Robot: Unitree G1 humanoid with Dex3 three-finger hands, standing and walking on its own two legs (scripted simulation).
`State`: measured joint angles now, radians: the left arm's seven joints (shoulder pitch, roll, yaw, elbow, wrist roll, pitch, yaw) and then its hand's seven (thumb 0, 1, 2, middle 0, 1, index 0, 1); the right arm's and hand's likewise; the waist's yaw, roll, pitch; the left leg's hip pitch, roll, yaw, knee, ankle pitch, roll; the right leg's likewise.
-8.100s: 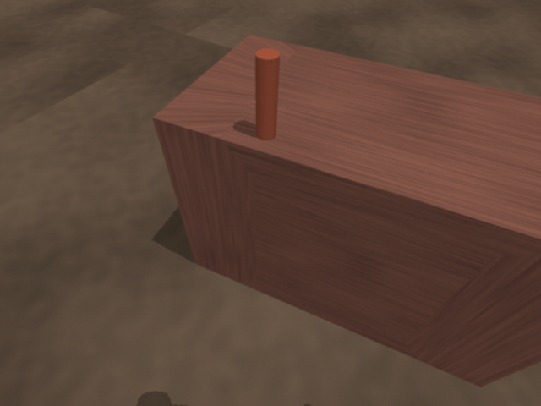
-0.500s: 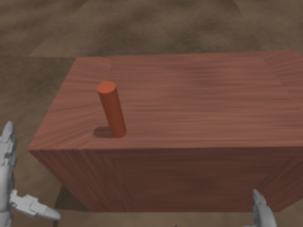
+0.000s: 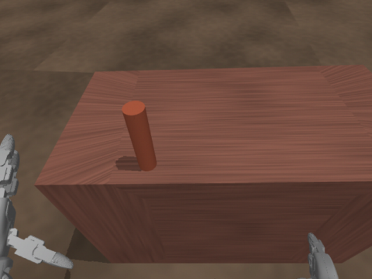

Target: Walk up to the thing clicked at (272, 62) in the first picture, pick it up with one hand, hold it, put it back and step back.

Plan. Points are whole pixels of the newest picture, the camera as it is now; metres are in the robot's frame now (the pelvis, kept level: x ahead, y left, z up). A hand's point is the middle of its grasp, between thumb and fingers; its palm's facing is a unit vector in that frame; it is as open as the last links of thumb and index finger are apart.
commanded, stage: go down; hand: left
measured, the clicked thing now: (141, 139) +0.41 +0.13 +0.07
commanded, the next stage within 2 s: none
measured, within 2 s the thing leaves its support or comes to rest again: neither
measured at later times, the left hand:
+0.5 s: hand (45, 153) +0.30 +0.28 +0.16, palm faces +0.14 -0.97 -0.21, open 17.6 cm
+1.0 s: hand (44, 145) +0.32 +0.29 +0.15, palm faces +0.06 -0.99 -0.11, open 17.7 cm
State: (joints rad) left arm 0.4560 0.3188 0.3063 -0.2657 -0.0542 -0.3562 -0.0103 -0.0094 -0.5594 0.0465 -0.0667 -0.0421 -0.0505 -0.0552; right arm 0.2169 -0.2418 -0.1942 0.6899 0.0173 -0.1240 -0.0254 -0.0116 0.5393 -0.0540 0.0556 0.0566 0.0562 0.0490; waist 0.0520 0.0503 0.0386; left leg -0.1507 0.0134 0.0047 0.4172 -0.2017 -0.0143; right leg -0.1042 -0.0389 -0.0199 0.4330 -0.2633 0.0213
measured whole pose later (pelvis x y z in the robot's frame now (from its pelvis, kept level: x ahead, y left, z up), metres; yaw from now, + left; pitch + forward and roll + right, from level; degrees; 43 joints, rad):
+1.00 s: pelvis +0.00 +0.01 +0.00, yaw +0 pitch +0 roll +0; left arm -0.25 0.51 0.46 0.45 -0.26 -0.03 -0.47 -0.01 -0.59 0.01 -0.07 -0.02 -0.06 -0.03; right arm 0.18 -0.23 -0.06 0.75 0.04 -0.15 -0.12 -0.01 0.53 -0.06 0.06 0.05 0.06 0.05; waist 0.00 0.03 -0.04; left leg -0.24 0.01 0.01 0.46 -0.22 -0.01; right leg -0.19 -0.04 -0.02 0.46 -0.27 0.03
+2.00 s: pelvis +0.01 +0.01 +0.00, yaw -1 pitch +4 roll -1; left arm -0.51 0.67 0.50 0.85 -0.26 -0.02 -0.63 -0.01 -0.53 0.00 -0.05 -0.01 -0.04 -0.01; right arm 0.19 -0.24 0.02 0.75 0.02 -0.21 -0.18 -0.01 0.53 -0.05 0.06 0.05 0.06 0.05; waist -0.04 0.00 -0.08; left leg -0.33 0.02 0.01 0.48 -0.23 0.00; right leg -0.27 -0.03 -0.01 0.45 -0.25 0.03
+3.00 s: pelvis +0.00 +0.01 +0.00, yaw -1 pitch +5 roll -1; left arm -0.54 0.69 0.47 0.91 -0.24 -0.04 -0.64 -0.01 -0.42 0.03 -0.02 -0.01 -0.02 0.00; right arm 0.17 -0.24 0.03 0.74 0.01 -0.23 -0.18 -0.01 0.53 -0.05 0.06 0.05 0.06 0.05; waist -0.06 0.00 -0.09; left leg -0.36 0.02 0.01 0.50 -0.23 0.00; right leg -0.29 -0.03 -0.01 0.46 -0.25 0.04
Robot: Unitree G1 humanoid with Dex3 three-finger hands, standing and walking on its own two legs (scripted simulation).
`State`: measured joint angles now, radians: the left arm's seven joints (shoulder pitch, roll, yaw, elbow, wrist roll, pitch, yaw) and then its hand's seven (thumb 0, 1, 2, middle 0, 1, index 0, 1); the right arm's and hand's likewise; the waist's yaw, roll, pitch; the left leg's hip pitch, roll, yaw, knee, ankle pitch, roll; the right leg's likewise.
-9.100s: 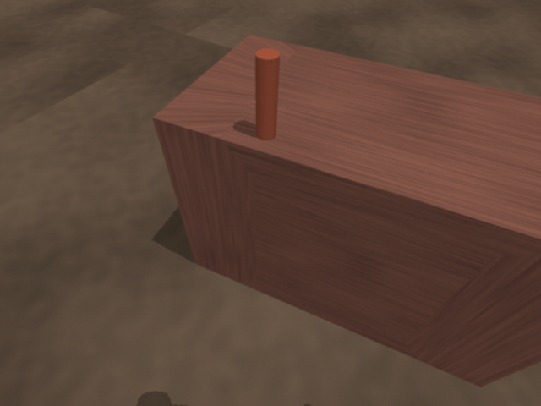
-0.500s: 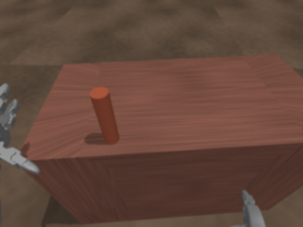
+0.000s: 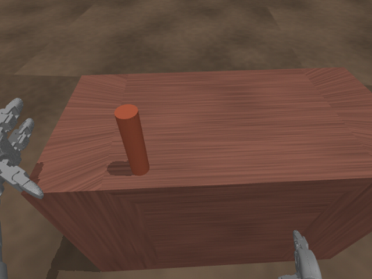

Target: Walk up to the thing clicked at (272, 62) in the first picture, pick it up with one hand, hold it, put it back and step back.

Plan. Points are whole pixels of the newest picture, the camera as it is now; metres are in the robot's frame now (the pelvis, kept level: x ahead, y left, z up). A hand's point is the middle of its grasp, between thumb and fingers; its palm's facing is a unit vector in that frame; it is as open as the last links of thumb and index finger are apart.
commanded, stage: go down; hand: left
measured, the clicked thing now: (134, 143) +0.40 +0.12 +0.08
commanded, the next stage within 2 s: approach in 1.90 s
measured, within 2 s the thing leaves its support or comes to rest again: neither
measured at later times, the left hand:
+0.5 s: hand (32, 138) +0.35 +0.30 +0.16, palm faces +0.00 -1.00 -0.02, open 17.6 cm
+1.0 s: hand (30, 133) +0.37 +0.31 +0.16, palm faces -0.02 -1.00 +0.01, open 17.6 cm
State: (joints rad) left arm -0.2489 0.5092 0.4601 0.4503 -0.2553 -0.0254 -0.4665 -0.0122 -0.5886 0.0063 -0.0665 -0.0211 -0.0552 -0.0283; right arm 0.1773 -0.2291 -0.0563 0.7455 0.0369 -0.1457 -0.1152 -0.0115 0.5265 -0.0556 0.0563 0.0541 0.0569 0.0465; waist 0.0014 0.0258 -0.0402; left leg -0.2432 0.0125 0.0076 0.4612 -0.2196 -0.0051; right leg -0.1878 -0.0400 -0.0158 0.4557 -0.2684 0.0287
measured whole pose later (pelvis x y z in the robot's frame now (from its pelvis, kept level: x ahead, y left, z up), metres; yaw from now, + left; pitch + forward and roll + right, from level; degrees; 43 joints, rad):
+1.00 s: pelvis +0.00 +0.00 +0.00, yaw -1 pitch +4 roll -1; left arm -0.51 0.67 0.50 0.85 -0.26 -0.02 -0.63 -0.01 -0.53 0.00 -0.05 -0.01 -0.04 -0.01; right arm 0.19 -0.24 0.02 0.75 0.02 -0.21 -0.18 -0.01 0.53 -0.05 0.06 0.05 0.06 0.05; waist -0.04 0.00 -0.08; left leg -0.33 0.02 0.01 0.48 -0.23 0.00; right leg -0.27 -0.03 -0.01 0.45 -0.25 0.03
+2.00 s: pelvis +0.00 +0.01 +0.00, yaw +0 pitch +5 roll -1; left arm -0.54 0.69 0.47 0.91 -0.24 -0.04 -0.64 -0.01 -0.42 0.03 -0.02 -0.01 -0.02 0.00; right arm 0.17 -0.24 0.03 0.74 0.01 -0.23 -0.18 -0.01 0.53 -0.05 0.06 0.05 0.06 0.05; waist -0.06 0.00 -0.09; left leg -0.36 0.02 0.01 0.50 -0.23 0.00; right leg -0.29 -0.03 -0.01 0.46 -0.25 0.04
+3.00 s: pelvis +0.01 +0.00 -0.04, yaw -2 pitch +12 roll -1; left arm -0.44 0.24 0.20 0.68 -0.19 -0.27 -0.18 -0.01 -0.41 0.06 -0.04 -0.01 -0.04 0.00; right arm 0.29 -0.23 -0.08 0.37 0.01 -0.08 -0.02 -0.01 0.54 -0.05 0.06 0.06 0.06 0.05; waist -0.07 0.01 -0.12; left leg -0.64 0.04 0.02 0.83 -0.39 -0.01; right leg -0.59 -0.02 0.01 0.81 -0.43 0.03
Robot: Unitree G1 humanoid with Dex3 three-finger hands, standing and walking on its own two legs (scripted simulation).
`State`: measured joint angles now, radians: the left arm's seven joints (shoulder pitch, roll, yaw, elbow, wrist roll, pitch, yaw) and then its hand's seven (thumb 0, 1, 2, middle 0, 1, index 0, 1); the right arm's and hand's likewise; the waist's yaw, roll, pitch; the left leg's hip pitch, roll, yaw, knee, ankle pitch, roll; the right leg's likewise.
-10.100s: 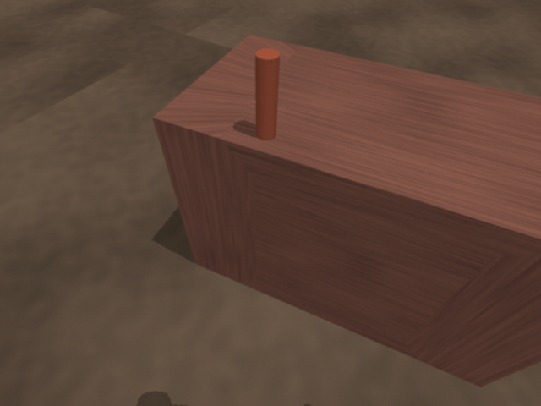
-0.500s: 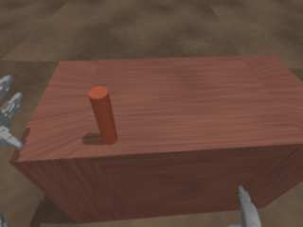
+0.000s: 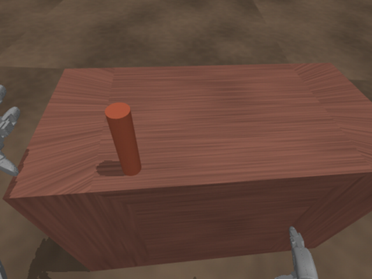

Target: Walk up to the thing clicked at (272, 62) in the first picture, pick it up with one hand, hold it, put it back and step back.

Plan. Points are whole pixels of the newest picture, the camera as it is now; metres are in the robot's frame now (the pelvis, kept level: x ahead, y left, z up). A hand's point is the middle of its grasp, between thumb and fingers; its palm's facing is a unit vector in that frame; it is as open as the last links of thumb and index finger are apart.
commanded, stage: go down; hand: left
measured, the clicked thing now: (125, 143) +0.40 +0.12 +0.08
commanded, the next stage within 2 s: approach in 0.90 s
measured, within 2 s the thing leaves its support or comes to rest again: neither
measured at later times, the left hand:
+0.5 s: hand (12, 133) +0.36 +0.31 +0.16, palm faces -0.01 -1.00 -0.01, open 17.4 cm
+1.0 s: hand (14, 134) +0.36 +0.31 +0.16, palm faces -0.03 -1.00 -0.01, open 17.2 cm
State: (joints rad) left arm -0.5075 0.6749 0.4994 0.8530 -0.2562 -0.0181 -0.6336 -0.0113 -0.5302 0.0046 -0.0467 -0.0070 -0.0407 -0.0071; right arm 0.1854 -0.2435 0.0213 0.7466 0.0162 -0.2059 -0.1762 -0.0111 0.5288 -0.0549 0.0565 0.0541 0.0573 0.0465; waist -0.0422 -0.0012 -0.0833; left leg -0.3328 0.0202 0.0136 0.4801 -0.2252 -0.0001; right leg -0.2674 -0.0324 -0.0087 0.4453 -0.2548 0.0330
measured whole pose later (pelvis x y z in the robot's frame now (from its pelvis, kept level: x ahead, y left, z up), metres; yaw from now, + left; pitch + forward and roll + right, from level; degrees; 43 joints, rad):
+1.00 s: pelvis -0.01 +0.00 +0.00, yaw +0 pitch +5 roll -1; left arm -0.54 0.69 0.47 0.91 -0.24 -0.04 -0.64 -0.01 -0.42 0.03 -0.02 -0.01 -0.02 0.00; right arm 0.17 -0.24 0.03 0.74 0.01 -0.23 -0.18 -0.01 0.53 -0.05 0.06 0.05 0.06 0.05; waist -0.06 0.00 -0.09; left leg -0.36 0.02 0.01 0.50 -0.23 0.00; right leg -0.29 -0.03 -0.01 0.46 -0.25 0.04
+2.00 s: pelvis +0.00 -0.01 -0.04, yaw -1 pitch +12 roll -1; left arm -0.44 0.24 0.20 0.68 -0.19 -0.27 -0.18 -0.01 -0.41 0.06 -0.04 -0.01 -0.04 0.00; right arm 0.29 -0.23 -0.08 0.37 0.01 -0.08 -0.02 -0.01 0.54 -0.05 0.06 0.06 0.06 0.05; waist -0.07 0.01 -0.12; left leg -0.64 0.04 0.02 0.83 -0.39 -0.01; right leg -0.59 -0.02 0.01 0.81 -0.43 0.03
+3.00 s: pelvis -0.01 +0.00 -0.04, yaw -2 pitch +12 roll +0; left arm -0.51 0.21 0.19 0.73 -0.16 -0.29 -0.08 0.01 -0.06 0.64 -1.09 -0.87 -0.99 -0.83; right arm 0.32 -0.23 -0.11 0.33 0.01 -0.03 -0.01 -0.01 0.50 -0.05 0.06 0.05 0.06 0.05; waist -0.09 0.01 -0.10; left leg -0.68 0.04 0.03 0.85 -0.38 -0.01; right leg -0.64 -0.01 0.03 0.85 -0.42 0.03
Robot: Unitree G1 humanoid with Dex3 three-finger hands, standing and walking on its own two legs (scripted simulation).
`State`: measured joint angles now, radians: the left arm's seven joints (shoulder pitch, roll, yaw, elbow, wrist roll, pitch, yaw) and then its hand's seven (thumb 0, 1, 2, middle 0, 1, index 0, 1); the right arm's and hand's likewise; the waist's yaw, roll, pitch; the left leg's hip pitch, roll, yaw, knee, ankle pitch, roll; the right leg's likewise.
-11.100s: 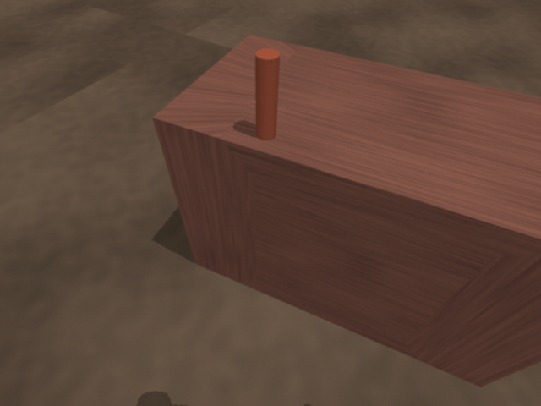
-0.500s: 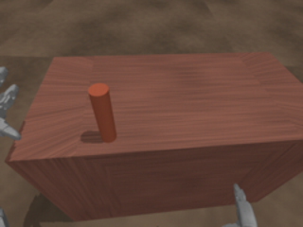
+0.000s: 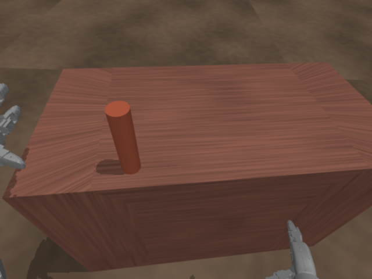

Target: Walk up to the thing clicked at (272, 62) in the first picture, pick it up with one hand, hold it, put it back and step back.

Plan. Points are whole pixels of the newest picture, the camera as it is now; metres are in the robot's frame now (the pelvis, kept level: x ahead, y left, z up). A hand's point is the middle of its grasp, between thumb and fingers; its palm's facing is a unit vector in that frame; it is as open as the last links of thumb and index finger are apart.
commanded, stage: approach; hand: left
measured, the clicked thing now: (125, 141) +0.41 +0.12 +0.08
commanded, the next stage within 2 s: close in in 0.34 s
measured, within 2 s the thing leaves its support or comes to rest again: neither
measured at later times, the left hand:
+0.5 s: hand (95, 150) +0.41 +0.20 +0.05, palm faces -0.15 -0.98 +0.10, open 17.1 cm
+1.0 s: hand (123, 151) +0.41 +0.13 +0.04, palm faces -0.07 -1.00 +0.04, open 17.1 cm
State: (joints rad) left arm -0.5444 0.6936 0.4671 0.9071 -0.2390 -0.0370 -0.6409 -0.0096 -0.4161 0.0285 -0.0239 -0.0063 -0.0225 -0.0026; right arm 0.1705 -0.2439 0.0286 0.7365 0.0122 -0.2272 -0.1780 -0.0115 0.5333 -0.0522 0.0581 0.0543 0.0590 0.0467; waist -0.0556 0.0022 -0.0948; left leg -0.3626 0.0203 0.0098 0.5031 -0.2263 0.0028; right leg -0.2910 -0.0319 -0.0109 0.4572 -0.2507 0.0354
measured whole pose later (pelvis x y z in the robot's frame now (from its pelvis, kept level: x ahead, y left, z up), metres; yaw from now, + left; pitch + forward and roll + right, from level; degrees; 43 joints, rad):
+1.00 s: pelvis +0.01 -0.01 -0.04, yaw -1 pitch +12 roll -1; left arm -0.44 0.24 0.20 0.68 -0.19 -0.27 -0.18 -0.01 -0.41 0.06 -0.04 -0.01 -0.04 0.00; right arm 0.29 -0.23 -0.08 0.37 0.01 -0.08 -0.02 -0.01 0.54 -0.05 0.06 0.06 0.06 0.05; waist -0.07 0.01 -0.12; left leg -0.64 0.04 0.02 0.83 -0.39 -0.01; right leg -0.59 -0.02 0.01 0.81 -0.43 0.03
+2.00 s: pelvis -0.01 -0.01 -0.04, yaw -2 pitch +12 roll +0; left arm -0.51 0.21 0.19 0.73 -0.16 -0.29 -0.08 0.01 -0.06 0.64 -1.09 -0.87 -0.99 -0.83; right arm 0.32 -0.23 -0.11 0.33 0.01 -0.03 -0.01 -0.01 0.50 -0.05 0.06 0.05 0.06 0.05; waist -0.09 0.01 -0.10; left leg -0.68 0.04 0.03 0.85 -0.38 -0.01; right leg -0.64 -0.01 0.03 0.85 -0.42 0.03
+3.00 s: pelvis +0.00 -0.01 -0.03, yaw -2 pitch +8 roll +0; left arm -0.59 0.26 0.19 0.69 -0.17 -0.10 -0.08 0.02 0.00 1.13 -0.97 -1.10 -0.89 -1.09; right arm 0.28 -0.23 -0.08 0.44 0.04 -0.03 -0.05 -0.01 0.54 -0.05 0.06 0.05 0.06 0.05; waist -0.07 0.02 -0.09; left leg -0.53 0.04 0.04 0.75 -0.34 -0.01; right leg -0.50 -0.02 0.03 0.75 -0.38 0.03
